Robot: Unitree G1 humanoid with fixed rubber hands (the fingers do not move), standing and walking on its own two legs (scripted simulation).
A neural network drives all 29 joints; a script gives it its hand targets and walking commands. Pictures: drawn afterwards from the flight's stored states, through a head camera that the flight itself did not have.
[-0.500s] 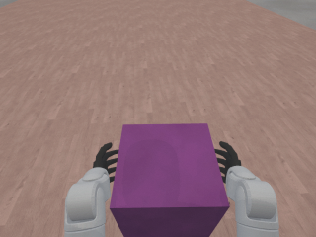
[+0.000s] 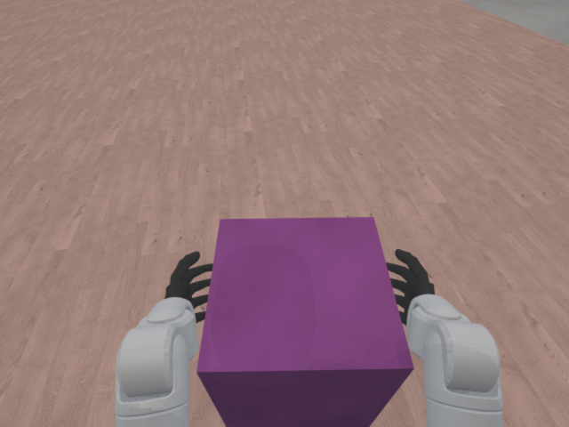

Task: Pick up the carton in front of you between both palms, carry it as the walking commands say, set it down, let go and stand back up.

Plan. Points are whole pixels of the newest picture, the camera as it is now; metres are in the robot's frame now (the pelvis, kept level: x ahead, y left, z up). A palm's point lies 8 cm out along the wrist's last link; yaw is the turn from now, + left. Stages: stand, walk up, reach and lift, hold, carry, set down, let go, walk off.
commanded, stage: carry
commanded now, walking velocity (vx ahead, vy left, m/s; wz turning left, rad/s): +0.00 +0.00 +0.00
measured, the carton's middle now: (297, 328) +0.27 +0.00 +0.03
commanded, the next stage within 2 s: hold in 2.00 s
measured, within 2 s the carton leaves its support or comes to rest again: neither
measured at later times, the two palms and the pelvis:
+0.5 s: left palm (180, 296) +0.30 +0.16 +0.08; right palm (397, 282) +0.31 -0.14 +0.08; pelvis +0.04 +0.00 -0.01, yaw +2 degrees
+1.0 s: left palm (170, 336) +0.25 +0.16 +0.07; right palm (402, 321) +0.25 -0.14 +0.07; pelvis -0.01 +0.00 +0.00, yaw +2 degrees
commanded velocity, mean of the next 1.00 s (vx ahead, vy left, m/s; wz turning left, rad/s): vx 0.00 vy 0.00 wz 0.00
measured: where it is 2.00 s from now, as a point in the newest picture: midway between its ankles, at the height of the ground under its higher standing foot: outside the picture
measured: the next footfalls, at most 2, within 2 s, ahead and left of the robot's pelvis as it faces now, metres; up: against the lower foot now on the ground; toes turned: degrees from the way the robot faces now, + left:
none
